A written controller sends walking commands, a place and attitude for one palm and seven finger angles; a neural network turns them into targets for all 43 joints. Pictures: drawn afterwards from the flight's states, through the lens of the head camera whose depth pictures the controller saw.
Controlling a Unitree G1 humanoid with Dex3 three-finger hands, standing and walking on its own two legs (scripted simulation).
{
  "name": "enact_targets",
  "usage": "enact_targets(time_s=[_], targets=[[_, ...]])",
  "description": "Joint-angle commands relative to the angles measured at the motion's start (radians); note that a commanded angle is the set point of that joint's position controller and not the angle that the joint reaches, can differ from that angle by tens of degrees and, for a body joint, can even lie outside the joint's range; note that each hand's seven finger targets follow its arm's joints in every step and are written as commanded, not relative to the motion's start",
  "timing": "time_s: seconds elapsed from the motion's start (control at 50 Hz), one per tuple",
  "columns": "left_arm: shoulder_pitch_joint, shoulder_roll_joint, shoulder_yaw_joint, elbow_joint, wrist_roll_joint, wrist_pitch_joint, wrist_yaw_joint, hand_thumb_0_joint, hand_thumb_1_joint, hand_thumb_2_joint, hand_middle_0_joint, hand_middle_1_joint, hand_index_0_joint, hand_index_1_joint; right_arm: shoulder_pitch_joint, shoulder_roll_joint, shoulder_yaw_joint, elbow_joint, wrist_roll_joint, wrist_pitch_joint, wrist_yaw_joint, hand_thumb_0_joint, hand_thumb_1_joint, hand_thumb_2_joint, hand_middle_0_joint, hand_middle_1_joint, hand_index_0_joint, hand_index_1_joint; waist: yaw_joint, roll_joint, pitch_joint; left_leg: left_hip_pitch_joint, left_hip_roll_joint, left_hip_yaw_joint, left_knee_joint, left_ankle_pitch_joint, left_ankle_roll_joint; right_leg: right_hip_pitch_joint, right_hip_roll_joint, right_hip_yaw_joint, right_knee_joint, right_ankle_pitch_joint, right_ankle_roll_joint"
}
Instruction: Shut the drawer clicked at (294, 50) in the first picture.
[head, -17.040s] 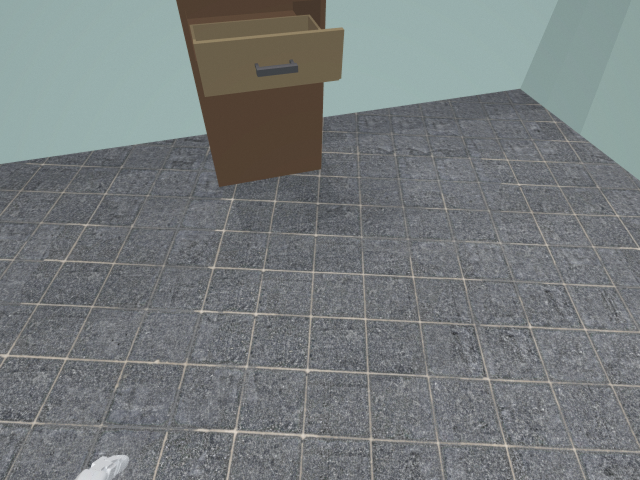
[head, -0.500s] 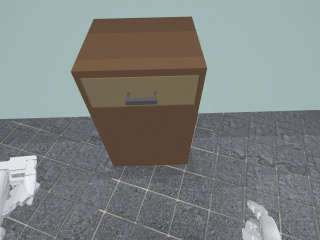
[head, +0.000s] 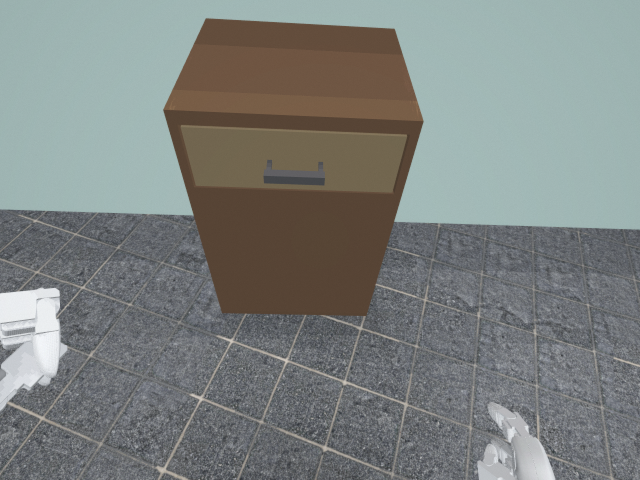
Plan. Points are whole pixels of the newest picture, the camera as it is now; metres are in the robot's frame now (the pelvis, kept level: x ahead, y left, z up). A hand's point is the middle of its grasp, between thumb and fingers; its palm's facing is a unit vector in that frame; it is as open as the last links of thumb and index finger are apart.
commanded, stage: step back with the hand held close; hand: left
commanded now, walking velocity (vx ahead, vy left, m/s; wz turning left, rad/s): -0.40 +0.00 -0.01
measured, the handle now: (294, 171) +0.72 +0.09 -0.08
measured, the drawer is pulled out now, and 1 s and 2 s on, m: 0.00 0.00 0.00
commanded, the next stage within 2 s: stop stepping back and stand still in 0.64 s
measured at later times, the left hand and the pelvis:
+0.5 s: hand (6, 435) +0.13 +0.23 +0.18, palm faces +0.37 -0.82 -0.44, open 3.2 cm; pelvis -0.06 -0.01 +0.00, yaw +3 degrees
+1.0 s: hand out of the picture +0.01 +0.19 +0.18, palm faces +0.32 -0.81 -0.49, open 3.3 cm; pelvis -0.18 -0.05 +0.01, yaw -2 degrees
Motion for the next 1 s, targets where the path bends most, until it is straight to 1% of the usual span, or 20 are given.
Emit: enact_targets(time_s=[0.0,0.08,0.18,0.26,0.3,0.34,0.38,0.42,0.46,0.5,0.54,0.56,0.66,0.72,0.8,0.82,0.86,0.88,0.92,0.98], targets=[[-0.031,0.166,0.148,-0.235,0.012,-0.082,0.022,0.0,0.9,0.9,-1.4,-1.6,-1.4,-1.6,-0.111,-0.144,-0.064,-0.158,-0.006,-0.078,-0.013,0.0,-0.9,-0.9,0.2,0.3,0.2,0.3,0.009,0.174,-0.113,-0.37,0.265,-0.316,-0.377,-0.42,0.06,0.42,0.015,0.073,0.212,0.037,0.01],[0.005,0.157,0.155,-0.199,-0.003,-0.089,0.01,0.0,0.9,0.9,-1.4,-1.6,-1.4,-1.6,-0.112,-0.141,-0.072,-0.143,-0.009,-0.09,-0.004,0.0,-0.9,-0.9,0.2,0.3,0.2,0.3,0.006,0.089,-0.097,-0.305,0.266,-0.306,-0.328,-0.297,0.065,0.356,0.018,0.097,0.17,-0.023,0.005],[0.013,0.157,0.14,-0.225,-0.036,-0.104,-0.002,0.0,0.9,0.9,-1.4,-1.6,-1.4,-1.6,-0.113,-0.133,-0.07,-0.107,-0.005,-0.094,0.01,0.0,-0.9,-0.9,0.2,0.3,0.2,0.3,0.003,0.065,-0.228,-0.018,0.216,-0.215,-0.199,0.093,0.024,0.24,-0.016,0.123,0.057,0.154,0.012],[0.052,0.183,0.162,-0.248,-0.044,-0.097,-0.003,0.0,0.9,0.9,-1.4,-1.6,-1.4,-1.6,-0.12,-0.125,-0.075,-0.127,0.007,-0.083,0.014,0.0,-0.9,-0.9,0.2,0.3,0.2,0.3,-0.003,0.036,-0.243,-0.034,0.167,-0.156,-0.152,-0.093,0.001,0.208,-0.053,0.171,0.006,0.124,0.011],[0.038,0.199,0.168,-0.255,-0.044,-0.098,0.0,0.0,0.9,0.9,-1.4,-1.6,-1.4,-1.6,-0.12,-0.118,-0.076,-0.134,0.01,-0.07,0.016,0.0,-0.9,-0.9,0.2,0.3,0.2,0.3,-0.014,-0.011,-0.177,-0.058,0.105,-0.12,-0.061,-0.255,-0.027,0.094,-0.128,0.269,-0.127,-0.053,-0.03],[-0.001,0.225,0.175,-0.261,-0.055,-0.099,0.019,0.0,0.9,0.9,-1.4,-1.6,-1.4,-1.6,-0.099,-0.107,-0.086,-0.105,0.009,-0.057,0.02,0.0,-0.9,-0.9,0.2,0.3,0.2,0.3,-0.021,-0.11,-0.147,0.091,0.03,-0.069,0.226,-0.21,-0.09,-0.163,-0.298,0.414,-0.316,-0.257,-0.126],[-0.002,0.195,0.155,-0.21,-0.048,-0.086,0.034,0.0,0.9,0.9,-1.4,-1.6,-1.4,-1.6,-0.106,-0.081,-0.082,-0.09,0.002,-0.036,0.019,0.0,-0.9,-0.9,0.2,0.3,0.2,0.3,-0.022,-0.136,-0.131,0.084,0.034,-0.083,0.393,-0.205,-0.094,-0.177,-0.347,0.368,-0.31,-0.088,-0.173],[-0.004,0.188,0.152,-0.169,-0.041,-0.073,0.034,0.0,0.9,0.9,-1.4,-1.6,-1.4,-1.6,-0.12,-0.062,-0.065,-0.099,0.001,-0.027,0.009,0.0,-0.9,-0.9,0.2,0.3,0.2,0.3,-0.019,-0.107,-0.091,0.021,0.06,-0.081,0.239,-0.188,-0.087,-0.078,-0.284,0.278,-0.231,0.121,-0.14],[-0.018,0.181,0.131,-0.17,-0.035,-0.074,0.029,0.0,0.9,0.9,-1.4,-1.6,-1.4,-1.6,-0.126,-0.081,-0.054,-0.085,0.004,-0.031,-0.006,0.0,-0.9,-0.9,0.2,0.3,0.2,0.3,-0.032,-0.004,-0.055,0.082,0.079,-0.087,-0.132,-0.01,-0.075,-0.036,-0.171,0.173,-0.076,0.23,-0.066],[-0.051,0.195,0.126,-0.217,-0.021,-0.092,0.021,0.0,0.9,0.9,-1.4,-1.6,-1.4,-1.6,-0.128,-0.106,-0.066,-0.092,0.001,-0.061,-0.014,0.0,-0.9,-0.9,0.2,0.3,0.2,0.3,-0.009,0.252,-0.139,0.056,0.297,-0.275,-0.243,0.444,0.0,0.052,-0.004,0.064,0.208,0.006,0.009],[-0.005,0.177,0.121,-0.172,-0.03,-0.093,0.017,0.0,0.9,0.9,-1.4,-1.6,-1.4,-1.6,-0.082,-0.086,-0.079,-0.075,-0.002,-0.102,0.005,0.0,-0.9,-0.9,0.2,0.3,0.2,0.3,0.001,0.179,-0.211,0.257,0.349,-0.251,-0.163,0.747,0.046,-0.101,0.016,0.088,0.329,-0.23,0.006],[0.004,0.181,0.125,-0.236,-0.039,-0.091,0.006,0.0,0.9,0.9,-1.4,-1.6,-1.4,-1.6,-0.091,-0.097,-0.071,-0.089,-0.02,-0.119,0.011,0.0,-0.9,-0.9,0.2,0.3,0.2,0.3,0.017,0.254,-0.261,0.21,0.379,-0.294,-0.182,0.727,0.059,-0.071,-0.002,0.103,0.406,-0.299,0.01],[0.005,0.156,0.093,-0.343,-0.045,-0.054,0.006,0.0,0.9,0.9,-1.4,-1.6,-1.4,-1.6,-0.083,-0.104,-0.069,-0.072,-0.01,-0.148,0.04,0.0,-0.9,-0.9,0.2,0.3,0.2,0.3,0.008,0.143,-0.242,0.26,0.34,-0.19,-0.191,0.618,0.043,-0.041,-0.003,0.046,0.321,-0.237,0.022],[0.019,0.162,0.114,-0.288,-0.052,-0.032,0.011,0.0,0.9,0.9,-1.4,-1.6,-1.4,-1.6,-0.104,-0.099,-0.063,-0.062,-0.024,-0.145,0.037,0.0,-0.9,-0.9,0.2,0.3,0.2,0.3,0.004,0.172,-0.174,0.148,0.349,-0.197,-0.29,0.329,0.047,0.023,0.001,0.023,0.263,-0.289,0.025],[0.102,0.164,0.142,-0.205,-0.054,-0.008,0.019,0.0,0.9,0.9,-1.4,-1.6,-1.4,-1.6,-0.112,-0.092,-0.049,-0.091,-0.007,-0.122,0.032,0.0,-0.9,-0.9,0.2,0.3,0.2,0.3,0.01,0.193,-0.131,-0.017,0.205,-0.087,-0.312,-0.325,-0.034,0.249,0.002,-0.064,-0.099,-0.199,0.001],[0.113,0.179,0.148,-0.2,-0.052,-0.008,0.016,0.0,0.9,0.9,-1.4,-1.6,-1.4,-1.6,-0.112,-0.085,-0.047,-0.099,-0.003,-0.113,0.031,0.0,-0.9,-0.9,0.2,0.3,0.2,0.3,0.009,0.092,-0.118,-0.004,0.131,-0.025,-0.219,-0.34,-0.071,0.227,-0.035,-0.029,-0.221,-0.205,-0.014],[0.084,0.226,0.169,-0.203,-0.06,-0.011,0.019,0.0,0.9,0.9,-1.4,-1.6,-1.4,-1.6,-0.123,-0.068,-0.039,-0.099,-0.005,-0.086,0.031,0.0,-0.9,-0.9,0.2,0.3,0.2,0.3,0.016,-0.233,-0.08,0.008,0.03,0.016,0.238,-0.201,-0.114,-0.013,-0.347,0.356,-0.432,-0.383,-0.137],[0.024,0.251,0.198,-0.229,-0.059,-0.019,0.034,0.0,0.9,0.9,-1.4,-1.6,-1.4,-1.6,-0.127,-0.08,-0.034,-0.087,-0.016,-0.088,0.027,0.0,-0.9,-0.9,0.2,0.3,0.2,0.3,0.021,-0.198,-0.063,-0.089,0.054,-0.016,0.363,-0.192,-0.103,0.01,-0.416,0.357,-0.396,-0.166,-0.176],[0.016,0.187,0.145,-0.174,-0.044,-0.013,0.029,0.0,0.9,0.9,-1.4,-1.6,-1.4,-1.6,-0.089,-0.067,-0.038,-0.072,0.017,-0.102,0.019,0.0,-0.9,-0.9,0.2,0.3,0.2,0.3,-0.004,-0.202,-0.118,-0.146,0.069,-0.047,0.4,-0.153,-0.099,0.135,-0.34,0.264,-0.274,-0.067,-0.119],[-0.011,0.15,0.104,-0.138,-0.031,-0.025,0.043,0.0,0.9,0.9,-1.4,-1.6,-1.4,-1.6,-0.111,-0.072,-0.031,-0.068,0.015,-0.115,0.002,0.0,-0.9,-0.9,0.2,0.3,0.2,0.3,-0.008,-0.082,-0.061,-0.08,0.086,-0.006,0.224,-0.142,-0.087,0.127,-0.32,0.203,-0.239,0.014,-0.13]])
